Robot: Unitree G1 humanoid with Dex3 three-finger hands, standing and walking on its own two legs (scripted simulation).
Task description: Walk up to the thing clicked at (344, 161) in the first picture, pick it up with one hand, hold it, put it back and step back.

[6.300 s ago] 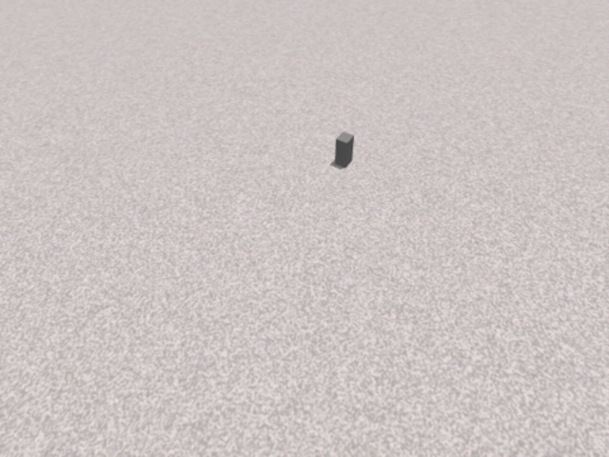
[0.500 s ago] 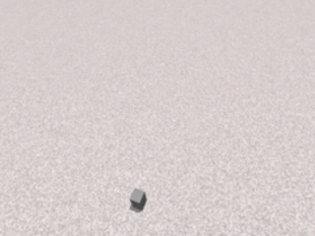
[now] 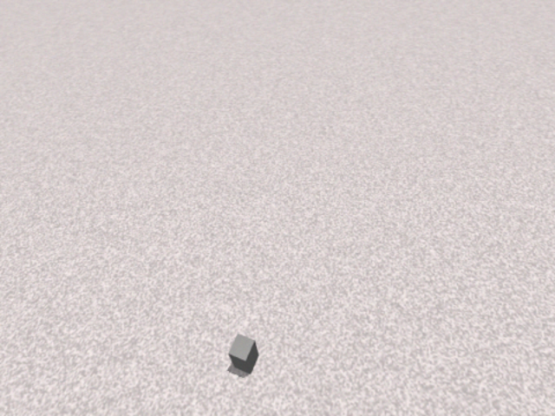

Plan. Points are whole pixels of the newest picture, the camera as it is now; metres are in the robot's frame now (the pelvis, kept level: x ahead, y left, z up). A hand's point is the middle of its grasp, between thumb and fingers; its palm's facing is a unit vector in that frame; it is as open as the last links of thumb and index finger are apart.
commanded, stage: stand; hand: left
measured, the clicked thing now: (244, 354) +0.42 +0.18 -0.71
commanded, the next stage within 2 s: go down in 1.18 s
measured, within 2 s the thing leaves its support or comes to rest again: neither
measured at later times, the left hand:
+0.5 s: hand out of the picture +0.08 +0.25 -0.16, palm faces -0.01 -0.94 -0.35, open 7.4 cm
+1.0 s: hand out of the picture +0.07 +0.26 -0.16, palm faces -0.01 -0.94 -0.35, open 7.4 cm
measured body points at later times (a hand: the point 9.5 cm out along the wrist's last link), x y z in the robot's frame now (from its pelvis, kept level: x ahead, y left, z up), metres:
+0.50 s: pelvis +0.00 +0.00 +0.00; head +0.01 +0.00 +0.45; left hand +0.08 +0.30 -0.13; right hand +0.08 -0.30 -0.13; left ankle -0.01 +0.13 -0.75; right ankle +0.00 -0.12 -0.75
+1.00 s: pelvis +0.00 +0.00 +0.00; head +0.01 +0.00 +0.45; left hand +0.07 +0.31 -0.13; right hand +0.08 -0.30 -0.13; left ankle -0.01 +0.13 -0.75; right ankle +0.00 -0.12 -0.75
